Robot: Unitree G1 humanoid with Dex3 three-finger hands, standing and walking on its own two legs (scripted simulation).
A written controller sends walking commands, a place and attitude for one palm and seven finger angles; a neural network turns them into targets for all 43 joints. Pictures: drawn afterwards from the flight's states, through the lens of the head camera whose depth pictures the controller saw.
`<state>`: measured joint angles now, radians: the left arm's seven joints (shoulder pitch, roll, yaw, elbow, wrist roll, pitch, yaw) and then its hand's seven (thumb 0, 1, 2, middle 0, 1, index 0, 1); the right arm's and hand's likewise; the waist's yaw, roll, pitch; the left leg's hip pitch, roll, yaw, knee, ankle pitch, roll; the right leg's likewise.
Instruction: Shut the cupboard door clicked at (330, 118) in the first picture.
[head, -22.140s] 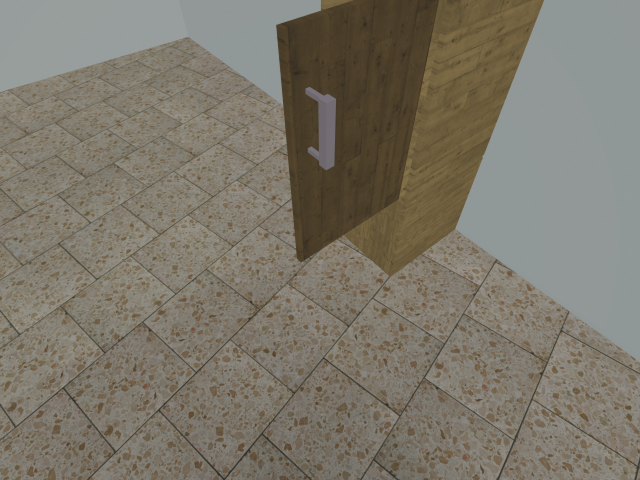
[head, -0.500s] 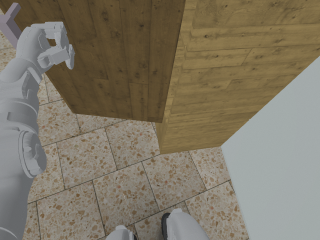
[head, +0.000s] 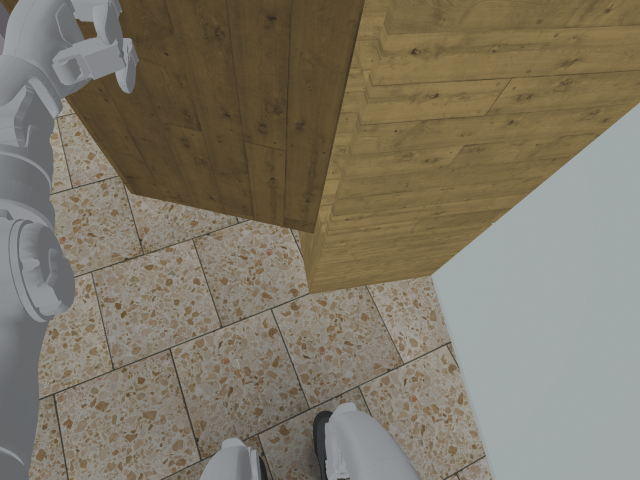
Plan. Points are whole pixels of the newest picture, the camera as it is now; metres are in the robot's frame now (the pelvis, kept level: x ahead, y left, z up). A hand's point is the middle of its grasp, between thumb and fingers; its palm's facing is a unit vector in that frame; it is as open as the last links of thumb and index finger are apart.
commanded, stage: push the door shut along its arc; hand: left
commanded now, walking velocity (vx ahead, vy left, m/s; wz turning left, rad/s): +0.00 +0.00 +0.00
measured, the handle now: (20, 29) +0.61 +0.23 +0.12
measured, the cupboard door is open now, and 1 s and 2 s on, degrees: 69 59 59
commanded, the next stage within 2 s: pull the fist back off the door in 0.20 s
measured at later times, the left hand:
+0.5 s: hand (143, 23) +0.61 +0.11 +0.12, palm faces +0.07 -1.00 +0.03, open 3.2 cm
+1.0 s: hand (143, 98) +0.52 +0.11 +0.11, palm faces +0.06 -1.00 +0.00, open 3.1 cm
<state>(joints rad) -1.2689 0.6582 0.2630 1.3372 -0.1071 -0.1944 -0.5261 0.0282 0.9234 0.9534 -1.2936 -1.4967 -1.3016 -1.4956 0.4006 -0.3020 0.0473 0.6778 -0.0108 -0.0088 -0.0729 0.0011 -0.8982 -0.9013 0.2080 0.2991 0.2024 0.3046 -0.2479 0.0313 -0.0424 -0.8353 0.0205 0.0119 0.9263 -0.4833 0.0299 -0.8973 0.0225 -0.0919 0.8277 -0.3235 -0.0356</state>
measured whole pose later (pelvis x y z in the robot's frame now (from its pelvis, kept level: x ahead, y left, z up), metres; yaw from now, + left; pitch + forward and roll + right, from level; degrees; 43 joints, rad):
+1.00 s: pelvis +0.00 -0.01 +0.02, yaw -1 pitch +17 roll -1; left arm -0.93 0.34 0.33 1.17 -0.09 -0.32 -0.03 0.02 0.90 0.90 -1.29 -1.50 -1.30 -1.50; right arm 0.48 -0.29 -0.01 0.64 -0.03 0.02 0.04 0.00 -0.90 -0.90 0.20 0.30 0.20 0.30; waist -0.16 0.05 -0.08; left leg -0.65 0.02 0.04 0.79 -0.44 0.02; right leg -0.73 0.04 -0.06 0.72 -0.29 -0.04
